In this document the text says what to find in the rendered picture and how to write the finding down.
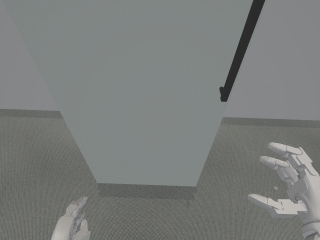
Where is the right robot hand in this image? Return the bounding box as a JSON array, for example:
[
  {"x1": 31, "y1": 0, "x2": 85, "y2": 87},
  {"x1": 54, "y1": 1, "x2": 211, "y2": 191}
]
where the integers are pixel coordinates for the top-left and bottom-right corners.
[{"x1": 247, "y1": 142, "x2": 320, "y2": 224}]

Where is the robot right forearm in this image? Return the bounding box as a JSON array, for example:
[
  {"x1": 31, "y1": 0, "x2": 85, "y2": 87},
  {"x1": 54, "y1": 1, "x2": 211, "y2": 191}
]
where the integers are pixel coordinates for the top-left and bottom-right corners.
[{"x1": 300, "y1": 220, "x2": 320, "y2": 240}]

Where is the fridge door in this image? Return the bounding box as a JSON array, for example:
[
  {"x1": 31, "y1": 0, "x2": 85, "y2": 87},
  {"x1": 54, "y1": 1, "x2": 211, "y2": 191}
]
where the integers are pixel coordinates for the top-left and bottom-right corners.
[{"x1": 2, "y1": 0, "x2": 269, "y2": 187}]

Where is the handle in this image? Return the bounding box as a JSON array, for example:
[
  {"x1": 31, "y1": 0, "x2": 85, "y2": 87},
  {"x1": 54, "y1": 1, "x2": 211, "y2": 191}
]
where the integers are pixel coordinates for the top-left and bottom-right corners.
[{"x1": 219, "y1": 0, "x2": 265, "y2": 102}]

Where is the left robot hand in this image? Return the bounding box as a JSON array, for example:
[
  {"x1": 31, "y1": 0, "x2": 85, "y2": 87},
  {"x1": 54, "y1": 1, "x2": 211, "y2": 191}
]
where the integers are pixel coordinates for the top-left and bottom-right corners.
[{"x1": 51, "y1": 195, "x2": 91, "y2": 240}]

